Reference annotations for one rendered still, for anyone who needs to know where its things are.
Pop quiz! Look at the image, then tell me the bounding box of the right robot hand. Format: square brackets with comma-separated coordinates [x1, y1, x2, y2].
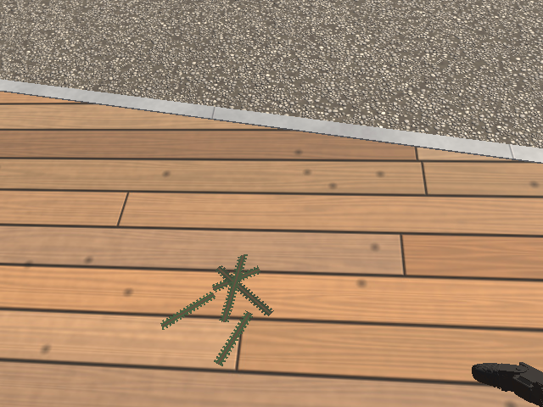
[472, 362, 543, 407]

